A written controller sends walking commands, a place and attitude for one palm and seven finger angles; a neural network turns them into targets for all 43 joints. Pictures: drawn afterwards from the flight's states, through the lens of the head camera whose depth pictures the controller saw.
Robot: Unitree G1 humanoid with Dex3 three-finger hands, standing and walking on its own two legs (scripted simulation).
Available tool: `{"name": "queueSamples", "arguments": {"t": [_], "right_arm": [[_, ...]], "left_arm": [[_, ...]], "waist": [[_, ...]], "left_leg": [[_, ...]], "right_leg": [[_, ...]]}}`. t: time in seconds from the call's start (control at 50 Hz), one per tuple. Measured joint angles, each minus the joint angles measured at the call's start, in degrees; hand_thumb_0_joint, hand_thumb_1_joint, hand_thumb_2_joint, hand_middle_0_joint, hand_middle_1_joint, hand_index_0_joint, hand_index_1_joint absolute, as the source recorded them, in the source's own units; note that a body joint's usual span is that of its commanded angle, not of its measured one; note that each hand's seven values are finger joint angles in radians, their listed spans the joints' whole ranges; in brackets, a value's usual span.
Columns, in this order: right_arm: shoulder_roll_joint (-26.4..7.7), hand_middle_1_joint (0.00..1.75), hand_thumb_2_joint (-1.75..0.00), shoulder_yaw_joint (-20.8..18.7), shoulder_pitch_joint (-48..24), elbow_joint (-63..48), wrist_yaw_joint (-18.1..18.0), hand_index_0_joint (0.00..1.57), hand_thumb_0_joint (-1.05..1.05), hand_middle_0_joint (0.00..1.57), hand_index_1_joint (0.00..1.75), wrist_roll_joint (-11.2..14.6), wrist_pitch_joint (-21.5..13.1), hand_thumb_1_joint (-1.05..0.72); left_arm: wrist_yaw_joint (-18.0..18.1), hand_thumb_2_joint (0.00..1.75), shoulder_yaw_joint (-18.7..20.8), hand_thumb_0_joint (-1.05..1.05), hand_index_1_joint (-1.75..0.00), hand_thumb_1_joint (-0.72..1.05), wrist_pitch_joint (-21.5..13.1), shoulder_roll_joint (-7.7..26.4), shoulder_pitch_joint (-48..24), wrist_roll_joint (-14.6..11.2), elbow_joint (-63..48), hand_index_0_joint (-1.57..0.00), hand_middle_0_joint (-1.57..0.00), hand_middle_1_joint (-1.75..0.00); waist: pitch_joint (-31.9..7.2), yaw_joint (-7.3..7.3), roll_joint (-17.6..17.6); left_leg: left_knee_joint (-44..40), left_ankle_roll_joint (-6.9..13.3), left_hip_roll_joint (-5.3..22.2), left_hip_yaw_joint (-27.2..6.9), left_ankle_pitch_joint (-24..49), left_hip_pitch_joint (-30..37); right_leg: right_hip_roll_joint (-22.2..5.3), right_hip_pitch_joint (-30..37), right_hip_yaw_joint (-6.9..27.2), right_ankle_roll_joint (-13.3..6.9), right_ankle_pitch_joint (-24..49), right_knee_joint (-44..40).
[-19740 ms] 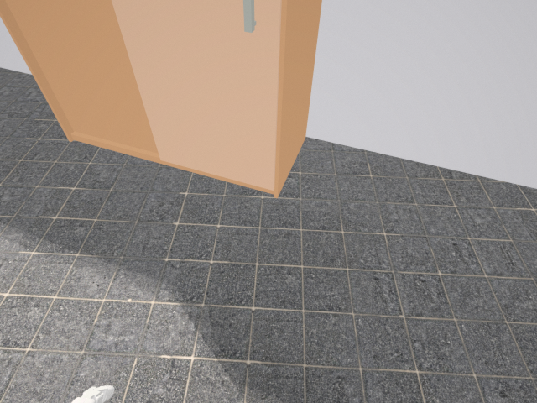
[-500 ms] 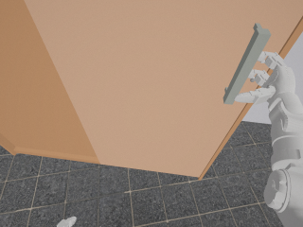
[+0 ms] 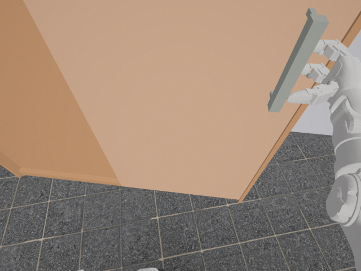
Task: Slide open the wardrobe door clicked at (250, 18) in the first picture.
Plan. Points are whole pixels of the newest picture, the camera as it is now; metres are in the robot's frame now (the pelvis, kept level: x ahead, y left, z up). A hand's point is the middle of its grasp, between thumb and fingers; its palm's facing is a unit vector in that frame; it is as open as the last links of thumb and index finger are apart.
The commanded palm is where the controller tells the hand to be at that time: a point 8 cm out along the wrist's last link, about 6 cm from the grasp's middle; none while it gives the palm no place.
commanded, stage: slide the fingers in behind the handle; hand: right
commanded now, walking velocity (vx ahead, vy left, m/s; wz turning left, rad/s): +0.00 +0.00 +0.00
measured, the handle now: (290, 66) +0.54 -0.15 +0.17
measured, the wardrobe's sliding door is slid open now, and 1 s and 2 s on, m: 0.00 0.00 0.00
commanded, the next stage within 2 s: move the hooked fingers beside the handle in 0.84 s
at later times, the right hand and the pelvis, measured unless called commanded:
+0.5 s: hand (294, 79) +0.48 -0.15 +0.18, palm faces -0.03 +1.00 +0.01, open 14.0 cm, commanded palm +0.46 -0.21 +0.18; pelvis +0.01 +0.00 +0.00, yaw +2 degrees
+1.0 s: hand (291, 78) +0.47 -0.14 +0.19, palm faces -0.02 +1.00 -0.01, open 14.2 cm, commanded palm +0.45 -0.19 +0.18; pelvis +0.01 +0.01 +0.00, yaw +0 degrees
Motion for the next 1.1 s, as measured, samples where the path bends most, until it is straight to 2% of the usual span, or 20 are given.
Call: {"name": "queueSamples", "arguments": {"t": [0.18, 0.28, 0.42, 0.52, 0.62, 0.76, 1.0, 1.1], "right_arm": [[0.1, 1.25, -0.3, 0.2, 1.4, -1.0, -0.4, 0.34, -0.02, 0.35, 1.25, 0.8, -0.9, 0.5], [1.9, 1.23, -0.3, 0.1, 3.7, -4.1, -0.3, 0.32, -0.02, 0.32, 1.22, 1.4, -0.6, 0.5], [5.3, 1.21, -0.3, -0.6, 7.5, -9.6, -2.0, 0.3, -0.02, 0.3, 1.21, 0.9, 1.2, 0.5], [6.2, 1.2, -0.3, -0.8, 9.2, -12.5, -3.7, 0.3, -0.02, 0.3, 1.2, 0.0, 2.5, 0.5], [7.0, 1.2, -0.3, 0.7, 10.0, -14.8, -3.9, 0.3, -0.02, 0.3, 1.2, 0.6, 3.6, 0.5], [7.5, 1.2, -0.3, 2.1, 9.1, -14.4, -4.6, 0.27, -0.02, 0.29, 1.19, 1.0, 5.4, 0.5], [8.6, 1.19, -0.3, 3.9, 7.8, -13.3, -6.2, 0.25, -0.02, 0.27, 1.19, 1.2, 4.5, 0.5], [9.1, 1.2, -0.3, 3.5, 7.3, -12.2, -6.5, 0.26, -0.02, 0.28, 1.2, 0.5, 3.9, 0.5]], "left_arm": [[-0.5, 0.9, 0.2, 0.01, -0.3, 0.9, -0.4, -0.1, 2.1, 0.3, 0.8, -0.21, -0.21, -0.3], [-0.8, 0.9, 0.3, 0.01, -0.3, 0.9, -0.5, -0.2, 1.9, 0.3, 0.5, -0.21, -0.21, -0.3], [-1.1, 0.9, 0.3, 0.01, -0.3, 0.9, 0.0, -0.7, -0.4, 0.1, -1.2, -0.21, -0.2, -0.3], [-1.0, 0.9, 0.3, 0.01, -0.3, 0.9, 0.3, -1.2, -2.3, 0.0, -2.6, -0.21, -0.2, -0.3], [-1.0, 0.9, 0.3, 0.01, -0.3, 0.9, 0.7, -1.4, -3.4, -0.2, -3.0, -0.2, -0.2, -0.3], [-0.8, 0.9, 0.3, 0.01, -0.3, 0.9, 1.4, -1.1, -4.5, -0.5, -2.9, -0.21, -0.2, -0.3], [-0.8, 0.9, 0.5, 0.01, -0.3, 0.9, 1.4, -1.1, -3.4, -0.3, -1.5, -0.2, -0.2, -0.3], [-0.7, 0.9, 0.4, 0.01, -0.3, 0.9, 1.5, -1.2, -2.9, -0.1, -1.0, -0.2, -0.2, -0.3]], "waist": [[-0.4, 0.13, -0.2], [-0.7, -0.18, -0.4], [-0.9, -0.64, -0.6], [-0.9, -1.15, -0.6], [-0.9, -2.15, -0.6], [-1.0, -2.56, -0.5], [-0.5, -2.6, -0.6], [-0.5, -2.15, -0.7]], "left_leg": [[0.1, -0.1, -0.1, -0.4, 0.2, -0.4], [-0.1, -0.1, -0.2, -0.9, 0.1, 0.3], [-0.3, -0.1, -0.6, -1.7, -0.1, 1.6], [-0.7, 0.0, -0.8, -1.8, -0.2, 2.5], [-1.2, 0.2, -0.8, -1.4, -0.2, 3.7], [-1.2, 0.4, -0.7, -0.7, -0.4, 4.2], [-0.6, 0.4, -0.4, -0.3, -0.6, 3.9], [-0.6, 0.4, -0.4, -0.6, -0.5, 3.7]], "right_leg": [[0.0, -0.3, -0.4, -0.1, 0.0, 0.1], [-0.1, 0.7, -0.9, -0.1, -0.2, -0.3], [-0.3, 2.7, -1.7, -0.1, -0.3, -1.2], [-0.4, 3.9, -1.8, 0.1, -0.2, -2.0], [-0.5, 4.9, -1.3, 0.3, 0.0, -2.6], [-0.5, 5.2, -0.6, 0.4, 0.1, -2.6], [-0.2, 4.8, -0.2, 0.5, 0.2, -2.3], [-0.2, 4.8, -0.4, 0.5, 0.3, -2.3]]}}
